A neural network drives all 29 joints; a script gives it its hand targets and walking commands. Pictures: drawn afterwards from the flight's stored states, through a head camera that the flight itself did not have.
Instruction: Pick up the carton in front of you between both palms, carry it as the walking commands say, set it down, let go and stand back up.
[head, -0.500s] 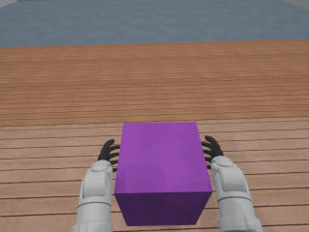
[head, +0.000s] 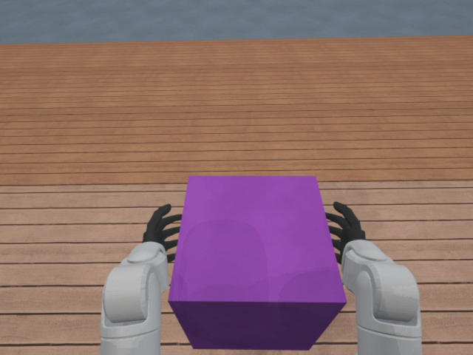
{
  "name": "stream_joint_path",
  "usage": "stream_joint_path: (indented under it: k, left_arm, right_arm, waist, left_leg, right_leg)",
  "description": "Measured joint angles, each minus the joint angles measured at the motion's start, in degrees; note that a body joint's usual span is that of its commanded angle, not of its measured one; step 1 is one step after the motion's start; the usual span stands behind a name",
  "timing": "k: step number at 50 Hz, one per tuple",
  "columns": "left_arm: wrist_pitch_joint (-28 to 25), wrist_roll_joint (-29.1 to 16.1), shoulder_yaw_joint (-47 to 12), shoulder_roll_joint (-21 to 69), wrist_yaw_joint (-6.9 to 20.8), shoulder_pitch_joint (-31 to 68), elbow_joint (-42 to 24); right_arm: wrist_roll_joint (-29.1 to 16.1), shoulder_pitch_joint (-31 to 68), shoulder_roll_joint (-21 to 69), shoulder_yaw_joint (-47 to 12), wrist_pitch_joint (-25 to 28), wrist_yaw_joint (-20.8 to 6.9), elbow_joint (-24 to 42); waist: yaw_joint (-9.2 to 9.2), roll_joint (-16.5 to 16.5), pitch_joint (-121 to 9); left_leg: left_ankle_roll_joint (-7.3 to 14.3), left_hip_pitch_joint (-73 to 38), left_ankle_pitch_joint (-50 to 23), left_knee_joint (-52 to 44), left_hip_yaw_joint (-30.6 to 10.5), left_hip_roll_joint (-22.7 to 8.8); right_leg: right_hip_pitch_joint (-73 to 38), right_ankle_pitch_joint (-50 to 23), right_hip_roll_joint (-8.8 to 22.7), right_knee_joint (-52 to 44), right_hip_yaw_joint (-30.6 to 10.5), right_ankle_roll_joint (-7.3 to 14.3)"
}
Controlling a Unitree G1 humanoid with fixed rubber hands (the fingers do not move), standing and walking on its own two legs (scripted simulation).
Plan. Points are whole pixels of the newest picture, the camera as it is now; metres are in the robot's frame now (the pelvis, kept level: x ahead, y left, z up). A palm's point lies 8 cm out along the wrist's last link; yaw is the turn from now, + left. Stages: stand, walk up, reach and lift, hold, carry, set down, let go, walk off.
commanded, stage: carry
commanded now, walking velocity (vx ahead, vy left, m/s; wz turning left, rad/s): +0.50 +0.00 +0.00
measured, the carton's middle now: (251, 267) +0.27 -0.01 +0.01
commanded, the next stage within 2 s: none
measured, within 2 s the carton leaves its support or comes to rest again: neither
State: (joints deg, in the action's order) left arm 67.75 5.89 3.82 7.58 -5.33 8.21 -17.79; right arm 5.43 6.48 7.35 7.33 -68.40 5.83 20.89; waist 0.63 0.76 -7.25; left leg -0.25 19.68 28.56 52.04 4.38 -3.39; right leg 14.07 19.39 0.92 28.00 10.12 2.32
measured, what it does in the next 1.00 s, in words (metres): walks ahead: left foot, then right foot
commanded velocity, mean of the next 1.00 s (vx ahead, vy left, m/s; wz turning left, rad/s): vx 0.50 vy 0.00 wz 0.00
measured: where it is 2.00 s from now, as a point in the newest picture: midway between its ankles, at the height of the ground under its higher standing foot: (229, 170)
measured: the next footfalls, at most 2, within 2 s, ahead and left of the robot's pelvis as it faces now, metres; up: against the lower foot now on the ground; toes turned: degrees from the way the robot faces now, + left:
left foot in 0.22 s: +0.30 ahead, +0.11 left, +0.00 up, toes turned +9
right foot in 0.74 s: +0.64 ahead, -0.08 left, +0.00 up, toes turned -13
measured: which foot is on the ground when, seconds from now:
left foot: up 0.00-0.20, down 0.22-0.76, up 0.78-1.00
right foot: down 0.00-0.24, up 0.26-0.72, down 0.74-1.00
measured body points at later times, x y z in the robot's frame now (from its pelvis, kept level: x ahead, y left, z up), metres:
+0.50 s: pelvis +0.29 +0.05 +0.02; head +0.31 +0.06 +0.47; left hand +0.59 +0.17 +0.08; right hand +0.55 -0.13 +0.08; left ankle +0.26 +0.11 -0.73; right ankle +0.32 -0.09 -0.67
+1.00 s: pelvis +0.63 +0.00 +0.02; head +0.65 -0.02 +0.47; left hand +0.90 +0.15 +0.08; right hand +0.91 -0.15 +0.07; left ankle +0.66 +0.14 -0.67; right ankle +0.60 -0.07 -0.73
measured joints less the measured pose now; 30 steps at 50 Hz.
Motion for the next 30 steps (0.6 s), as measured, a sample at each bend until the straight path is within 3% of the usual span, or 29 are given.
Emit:
stream_joint_path:
  k: [2, 4, 7, 10, 12, 13, 15, 18, 24, 30]
  left_arm:
    - [1.2, 0.0, 0.1, 0.0, -0.4, -0.2, -1.5]
    - [2.0, 0.0, 0.7, 0.0, -0.6, 0.0, -2.9]
    - [2.6, -0.1, 1.8, 0.1, -0.6, 0.9, -4.1]
    - [2.8, -0.3, 2.5, 0.2, -0.6, 1.6, -4.5]
    - [2.9, -0.3, 3.2, 0.1, -0.4, 1.8, -4.6]
    - [2.7, -0.3, 3.8, 0.1, -0.2, 1.9, -4.1]
    - [2.7, -0.2, 4.6, 0.2, 0.0, 1.9, -2.5]
    - [2.7, 0.2, 3.6, 0.1, 0.0, 1.3, -1.2]
    - [0.7, 0.7, 1.4, 0.0, 0.3, 0.5, -1.4]
    - [0.7, 1.0, 0.7, -0.1, 0.2, -0.8, -4.9]
  right_arm:
    - [-0.4, 0.9, 0.1, 0.1, -0.9, 0.0, 0.0]
    - [-0.6, 2.0, 0.2, 0.0, -1.2, -0.1, -0.1]
    - [-0.3, 3.2, 0.3, -0.3, -1.2, -0.2, 0.2]
    - [0.1, 3.8, 0.4, -0.5, -1.2, -0.3, 0.4]
    - [0.4, 4.6, 0.6, -0.8, -1.2, -0.4, -0.3]
    - [0.7, 4.9, 0.7, -1.2, -0.7, -0.5, -1.5]
    - [1.2, 4.9, 0.7, -1.4, -0.5, -0.5, -3.4]
    - [1.2, 3.5, 0.5, -1.4, -0.6, -0.5, -3.7]
    - [0.5, 1.7, 0.2, -0.7, 0.8, -0.5, -1.5]
    - [-0.1, 1.7, 0.2, -1.1, 0.8, -0.6, 0.6]
  waist:
    - [-0.66, -1.5, 0.4]
    - [-1.43, -2.3, 0.8]
    - [-2.28, -2.8, 1.2]
    - [-2.48, -3.0, 1.8]
    - [-2.29, -2.8, 2.1]
    - [-1.73, -3.2, 2.2]
    - [-1.1, -2.7, 2.9]
    - [-0.05, -1.7, 4.0]
    - [1.53, -0.1, 4.3]
    - [0.85, -0.3, 2.8]
  left_leg:
    - [0.7, 4.9, -0.4, 3.8, 1.5, 0.7]
    - [0.6, 8.9, -3.4, 1.2, 2.6, 0.9]
    - [0.5, 12.3, -10.4, -9.5, 4.1, 0.9]
    - [1.2, 10.9, -17.9, -20.5, 7.6, 1.6]
    - [2.7, 8.2, -22.1, -22.6, 9.7, 2.1]
    - [4.2, 8.2, -21.9, -19.8, 10.3, 2.3]
    - [6.3, 6.7, -17.7, -18.2, 10.8, 2.3]
    - [5.8, 1.5, -16.9, -23.8, 10.8, 2.7]
    - [5.3, -8.6, -16.7, -34.5, 9.0, 2.8]
    - [3.4, -18.0, -12.2, -39.0, 7.7, 2.8]
  right_leg:
    - [-3.4, 0.1, 0.8, -4.0, -0.6, -0.9]
    - [-6.9, -0.6, 1.4, -8.1, -1.2, -1.8]
    - [-11.8, 0.5, 2.2, -11.7, -1.8, -2.7]
    - [-15.7, 5.0, 3.7, -9.4, -2.2, -4.4]
    - [-15.2, 10.2, 5.3, 0.1, -2.2, -4.8]
    - [-12.3, 10.0, 6.1, 8.7, -3.2, -4.4]
    - [-3.7, 7.7, 4.8, 26.9, -6.8, -3.0]
    - [7.2, 2.1, 3.9, 37.6, -6.5, -1.2]
    - [18.5, -5.3, 4.1, 25.8, -4.2, -1.5]
    - [21.4, -13.1, 3.9, 11.0, -1.7, -2.0]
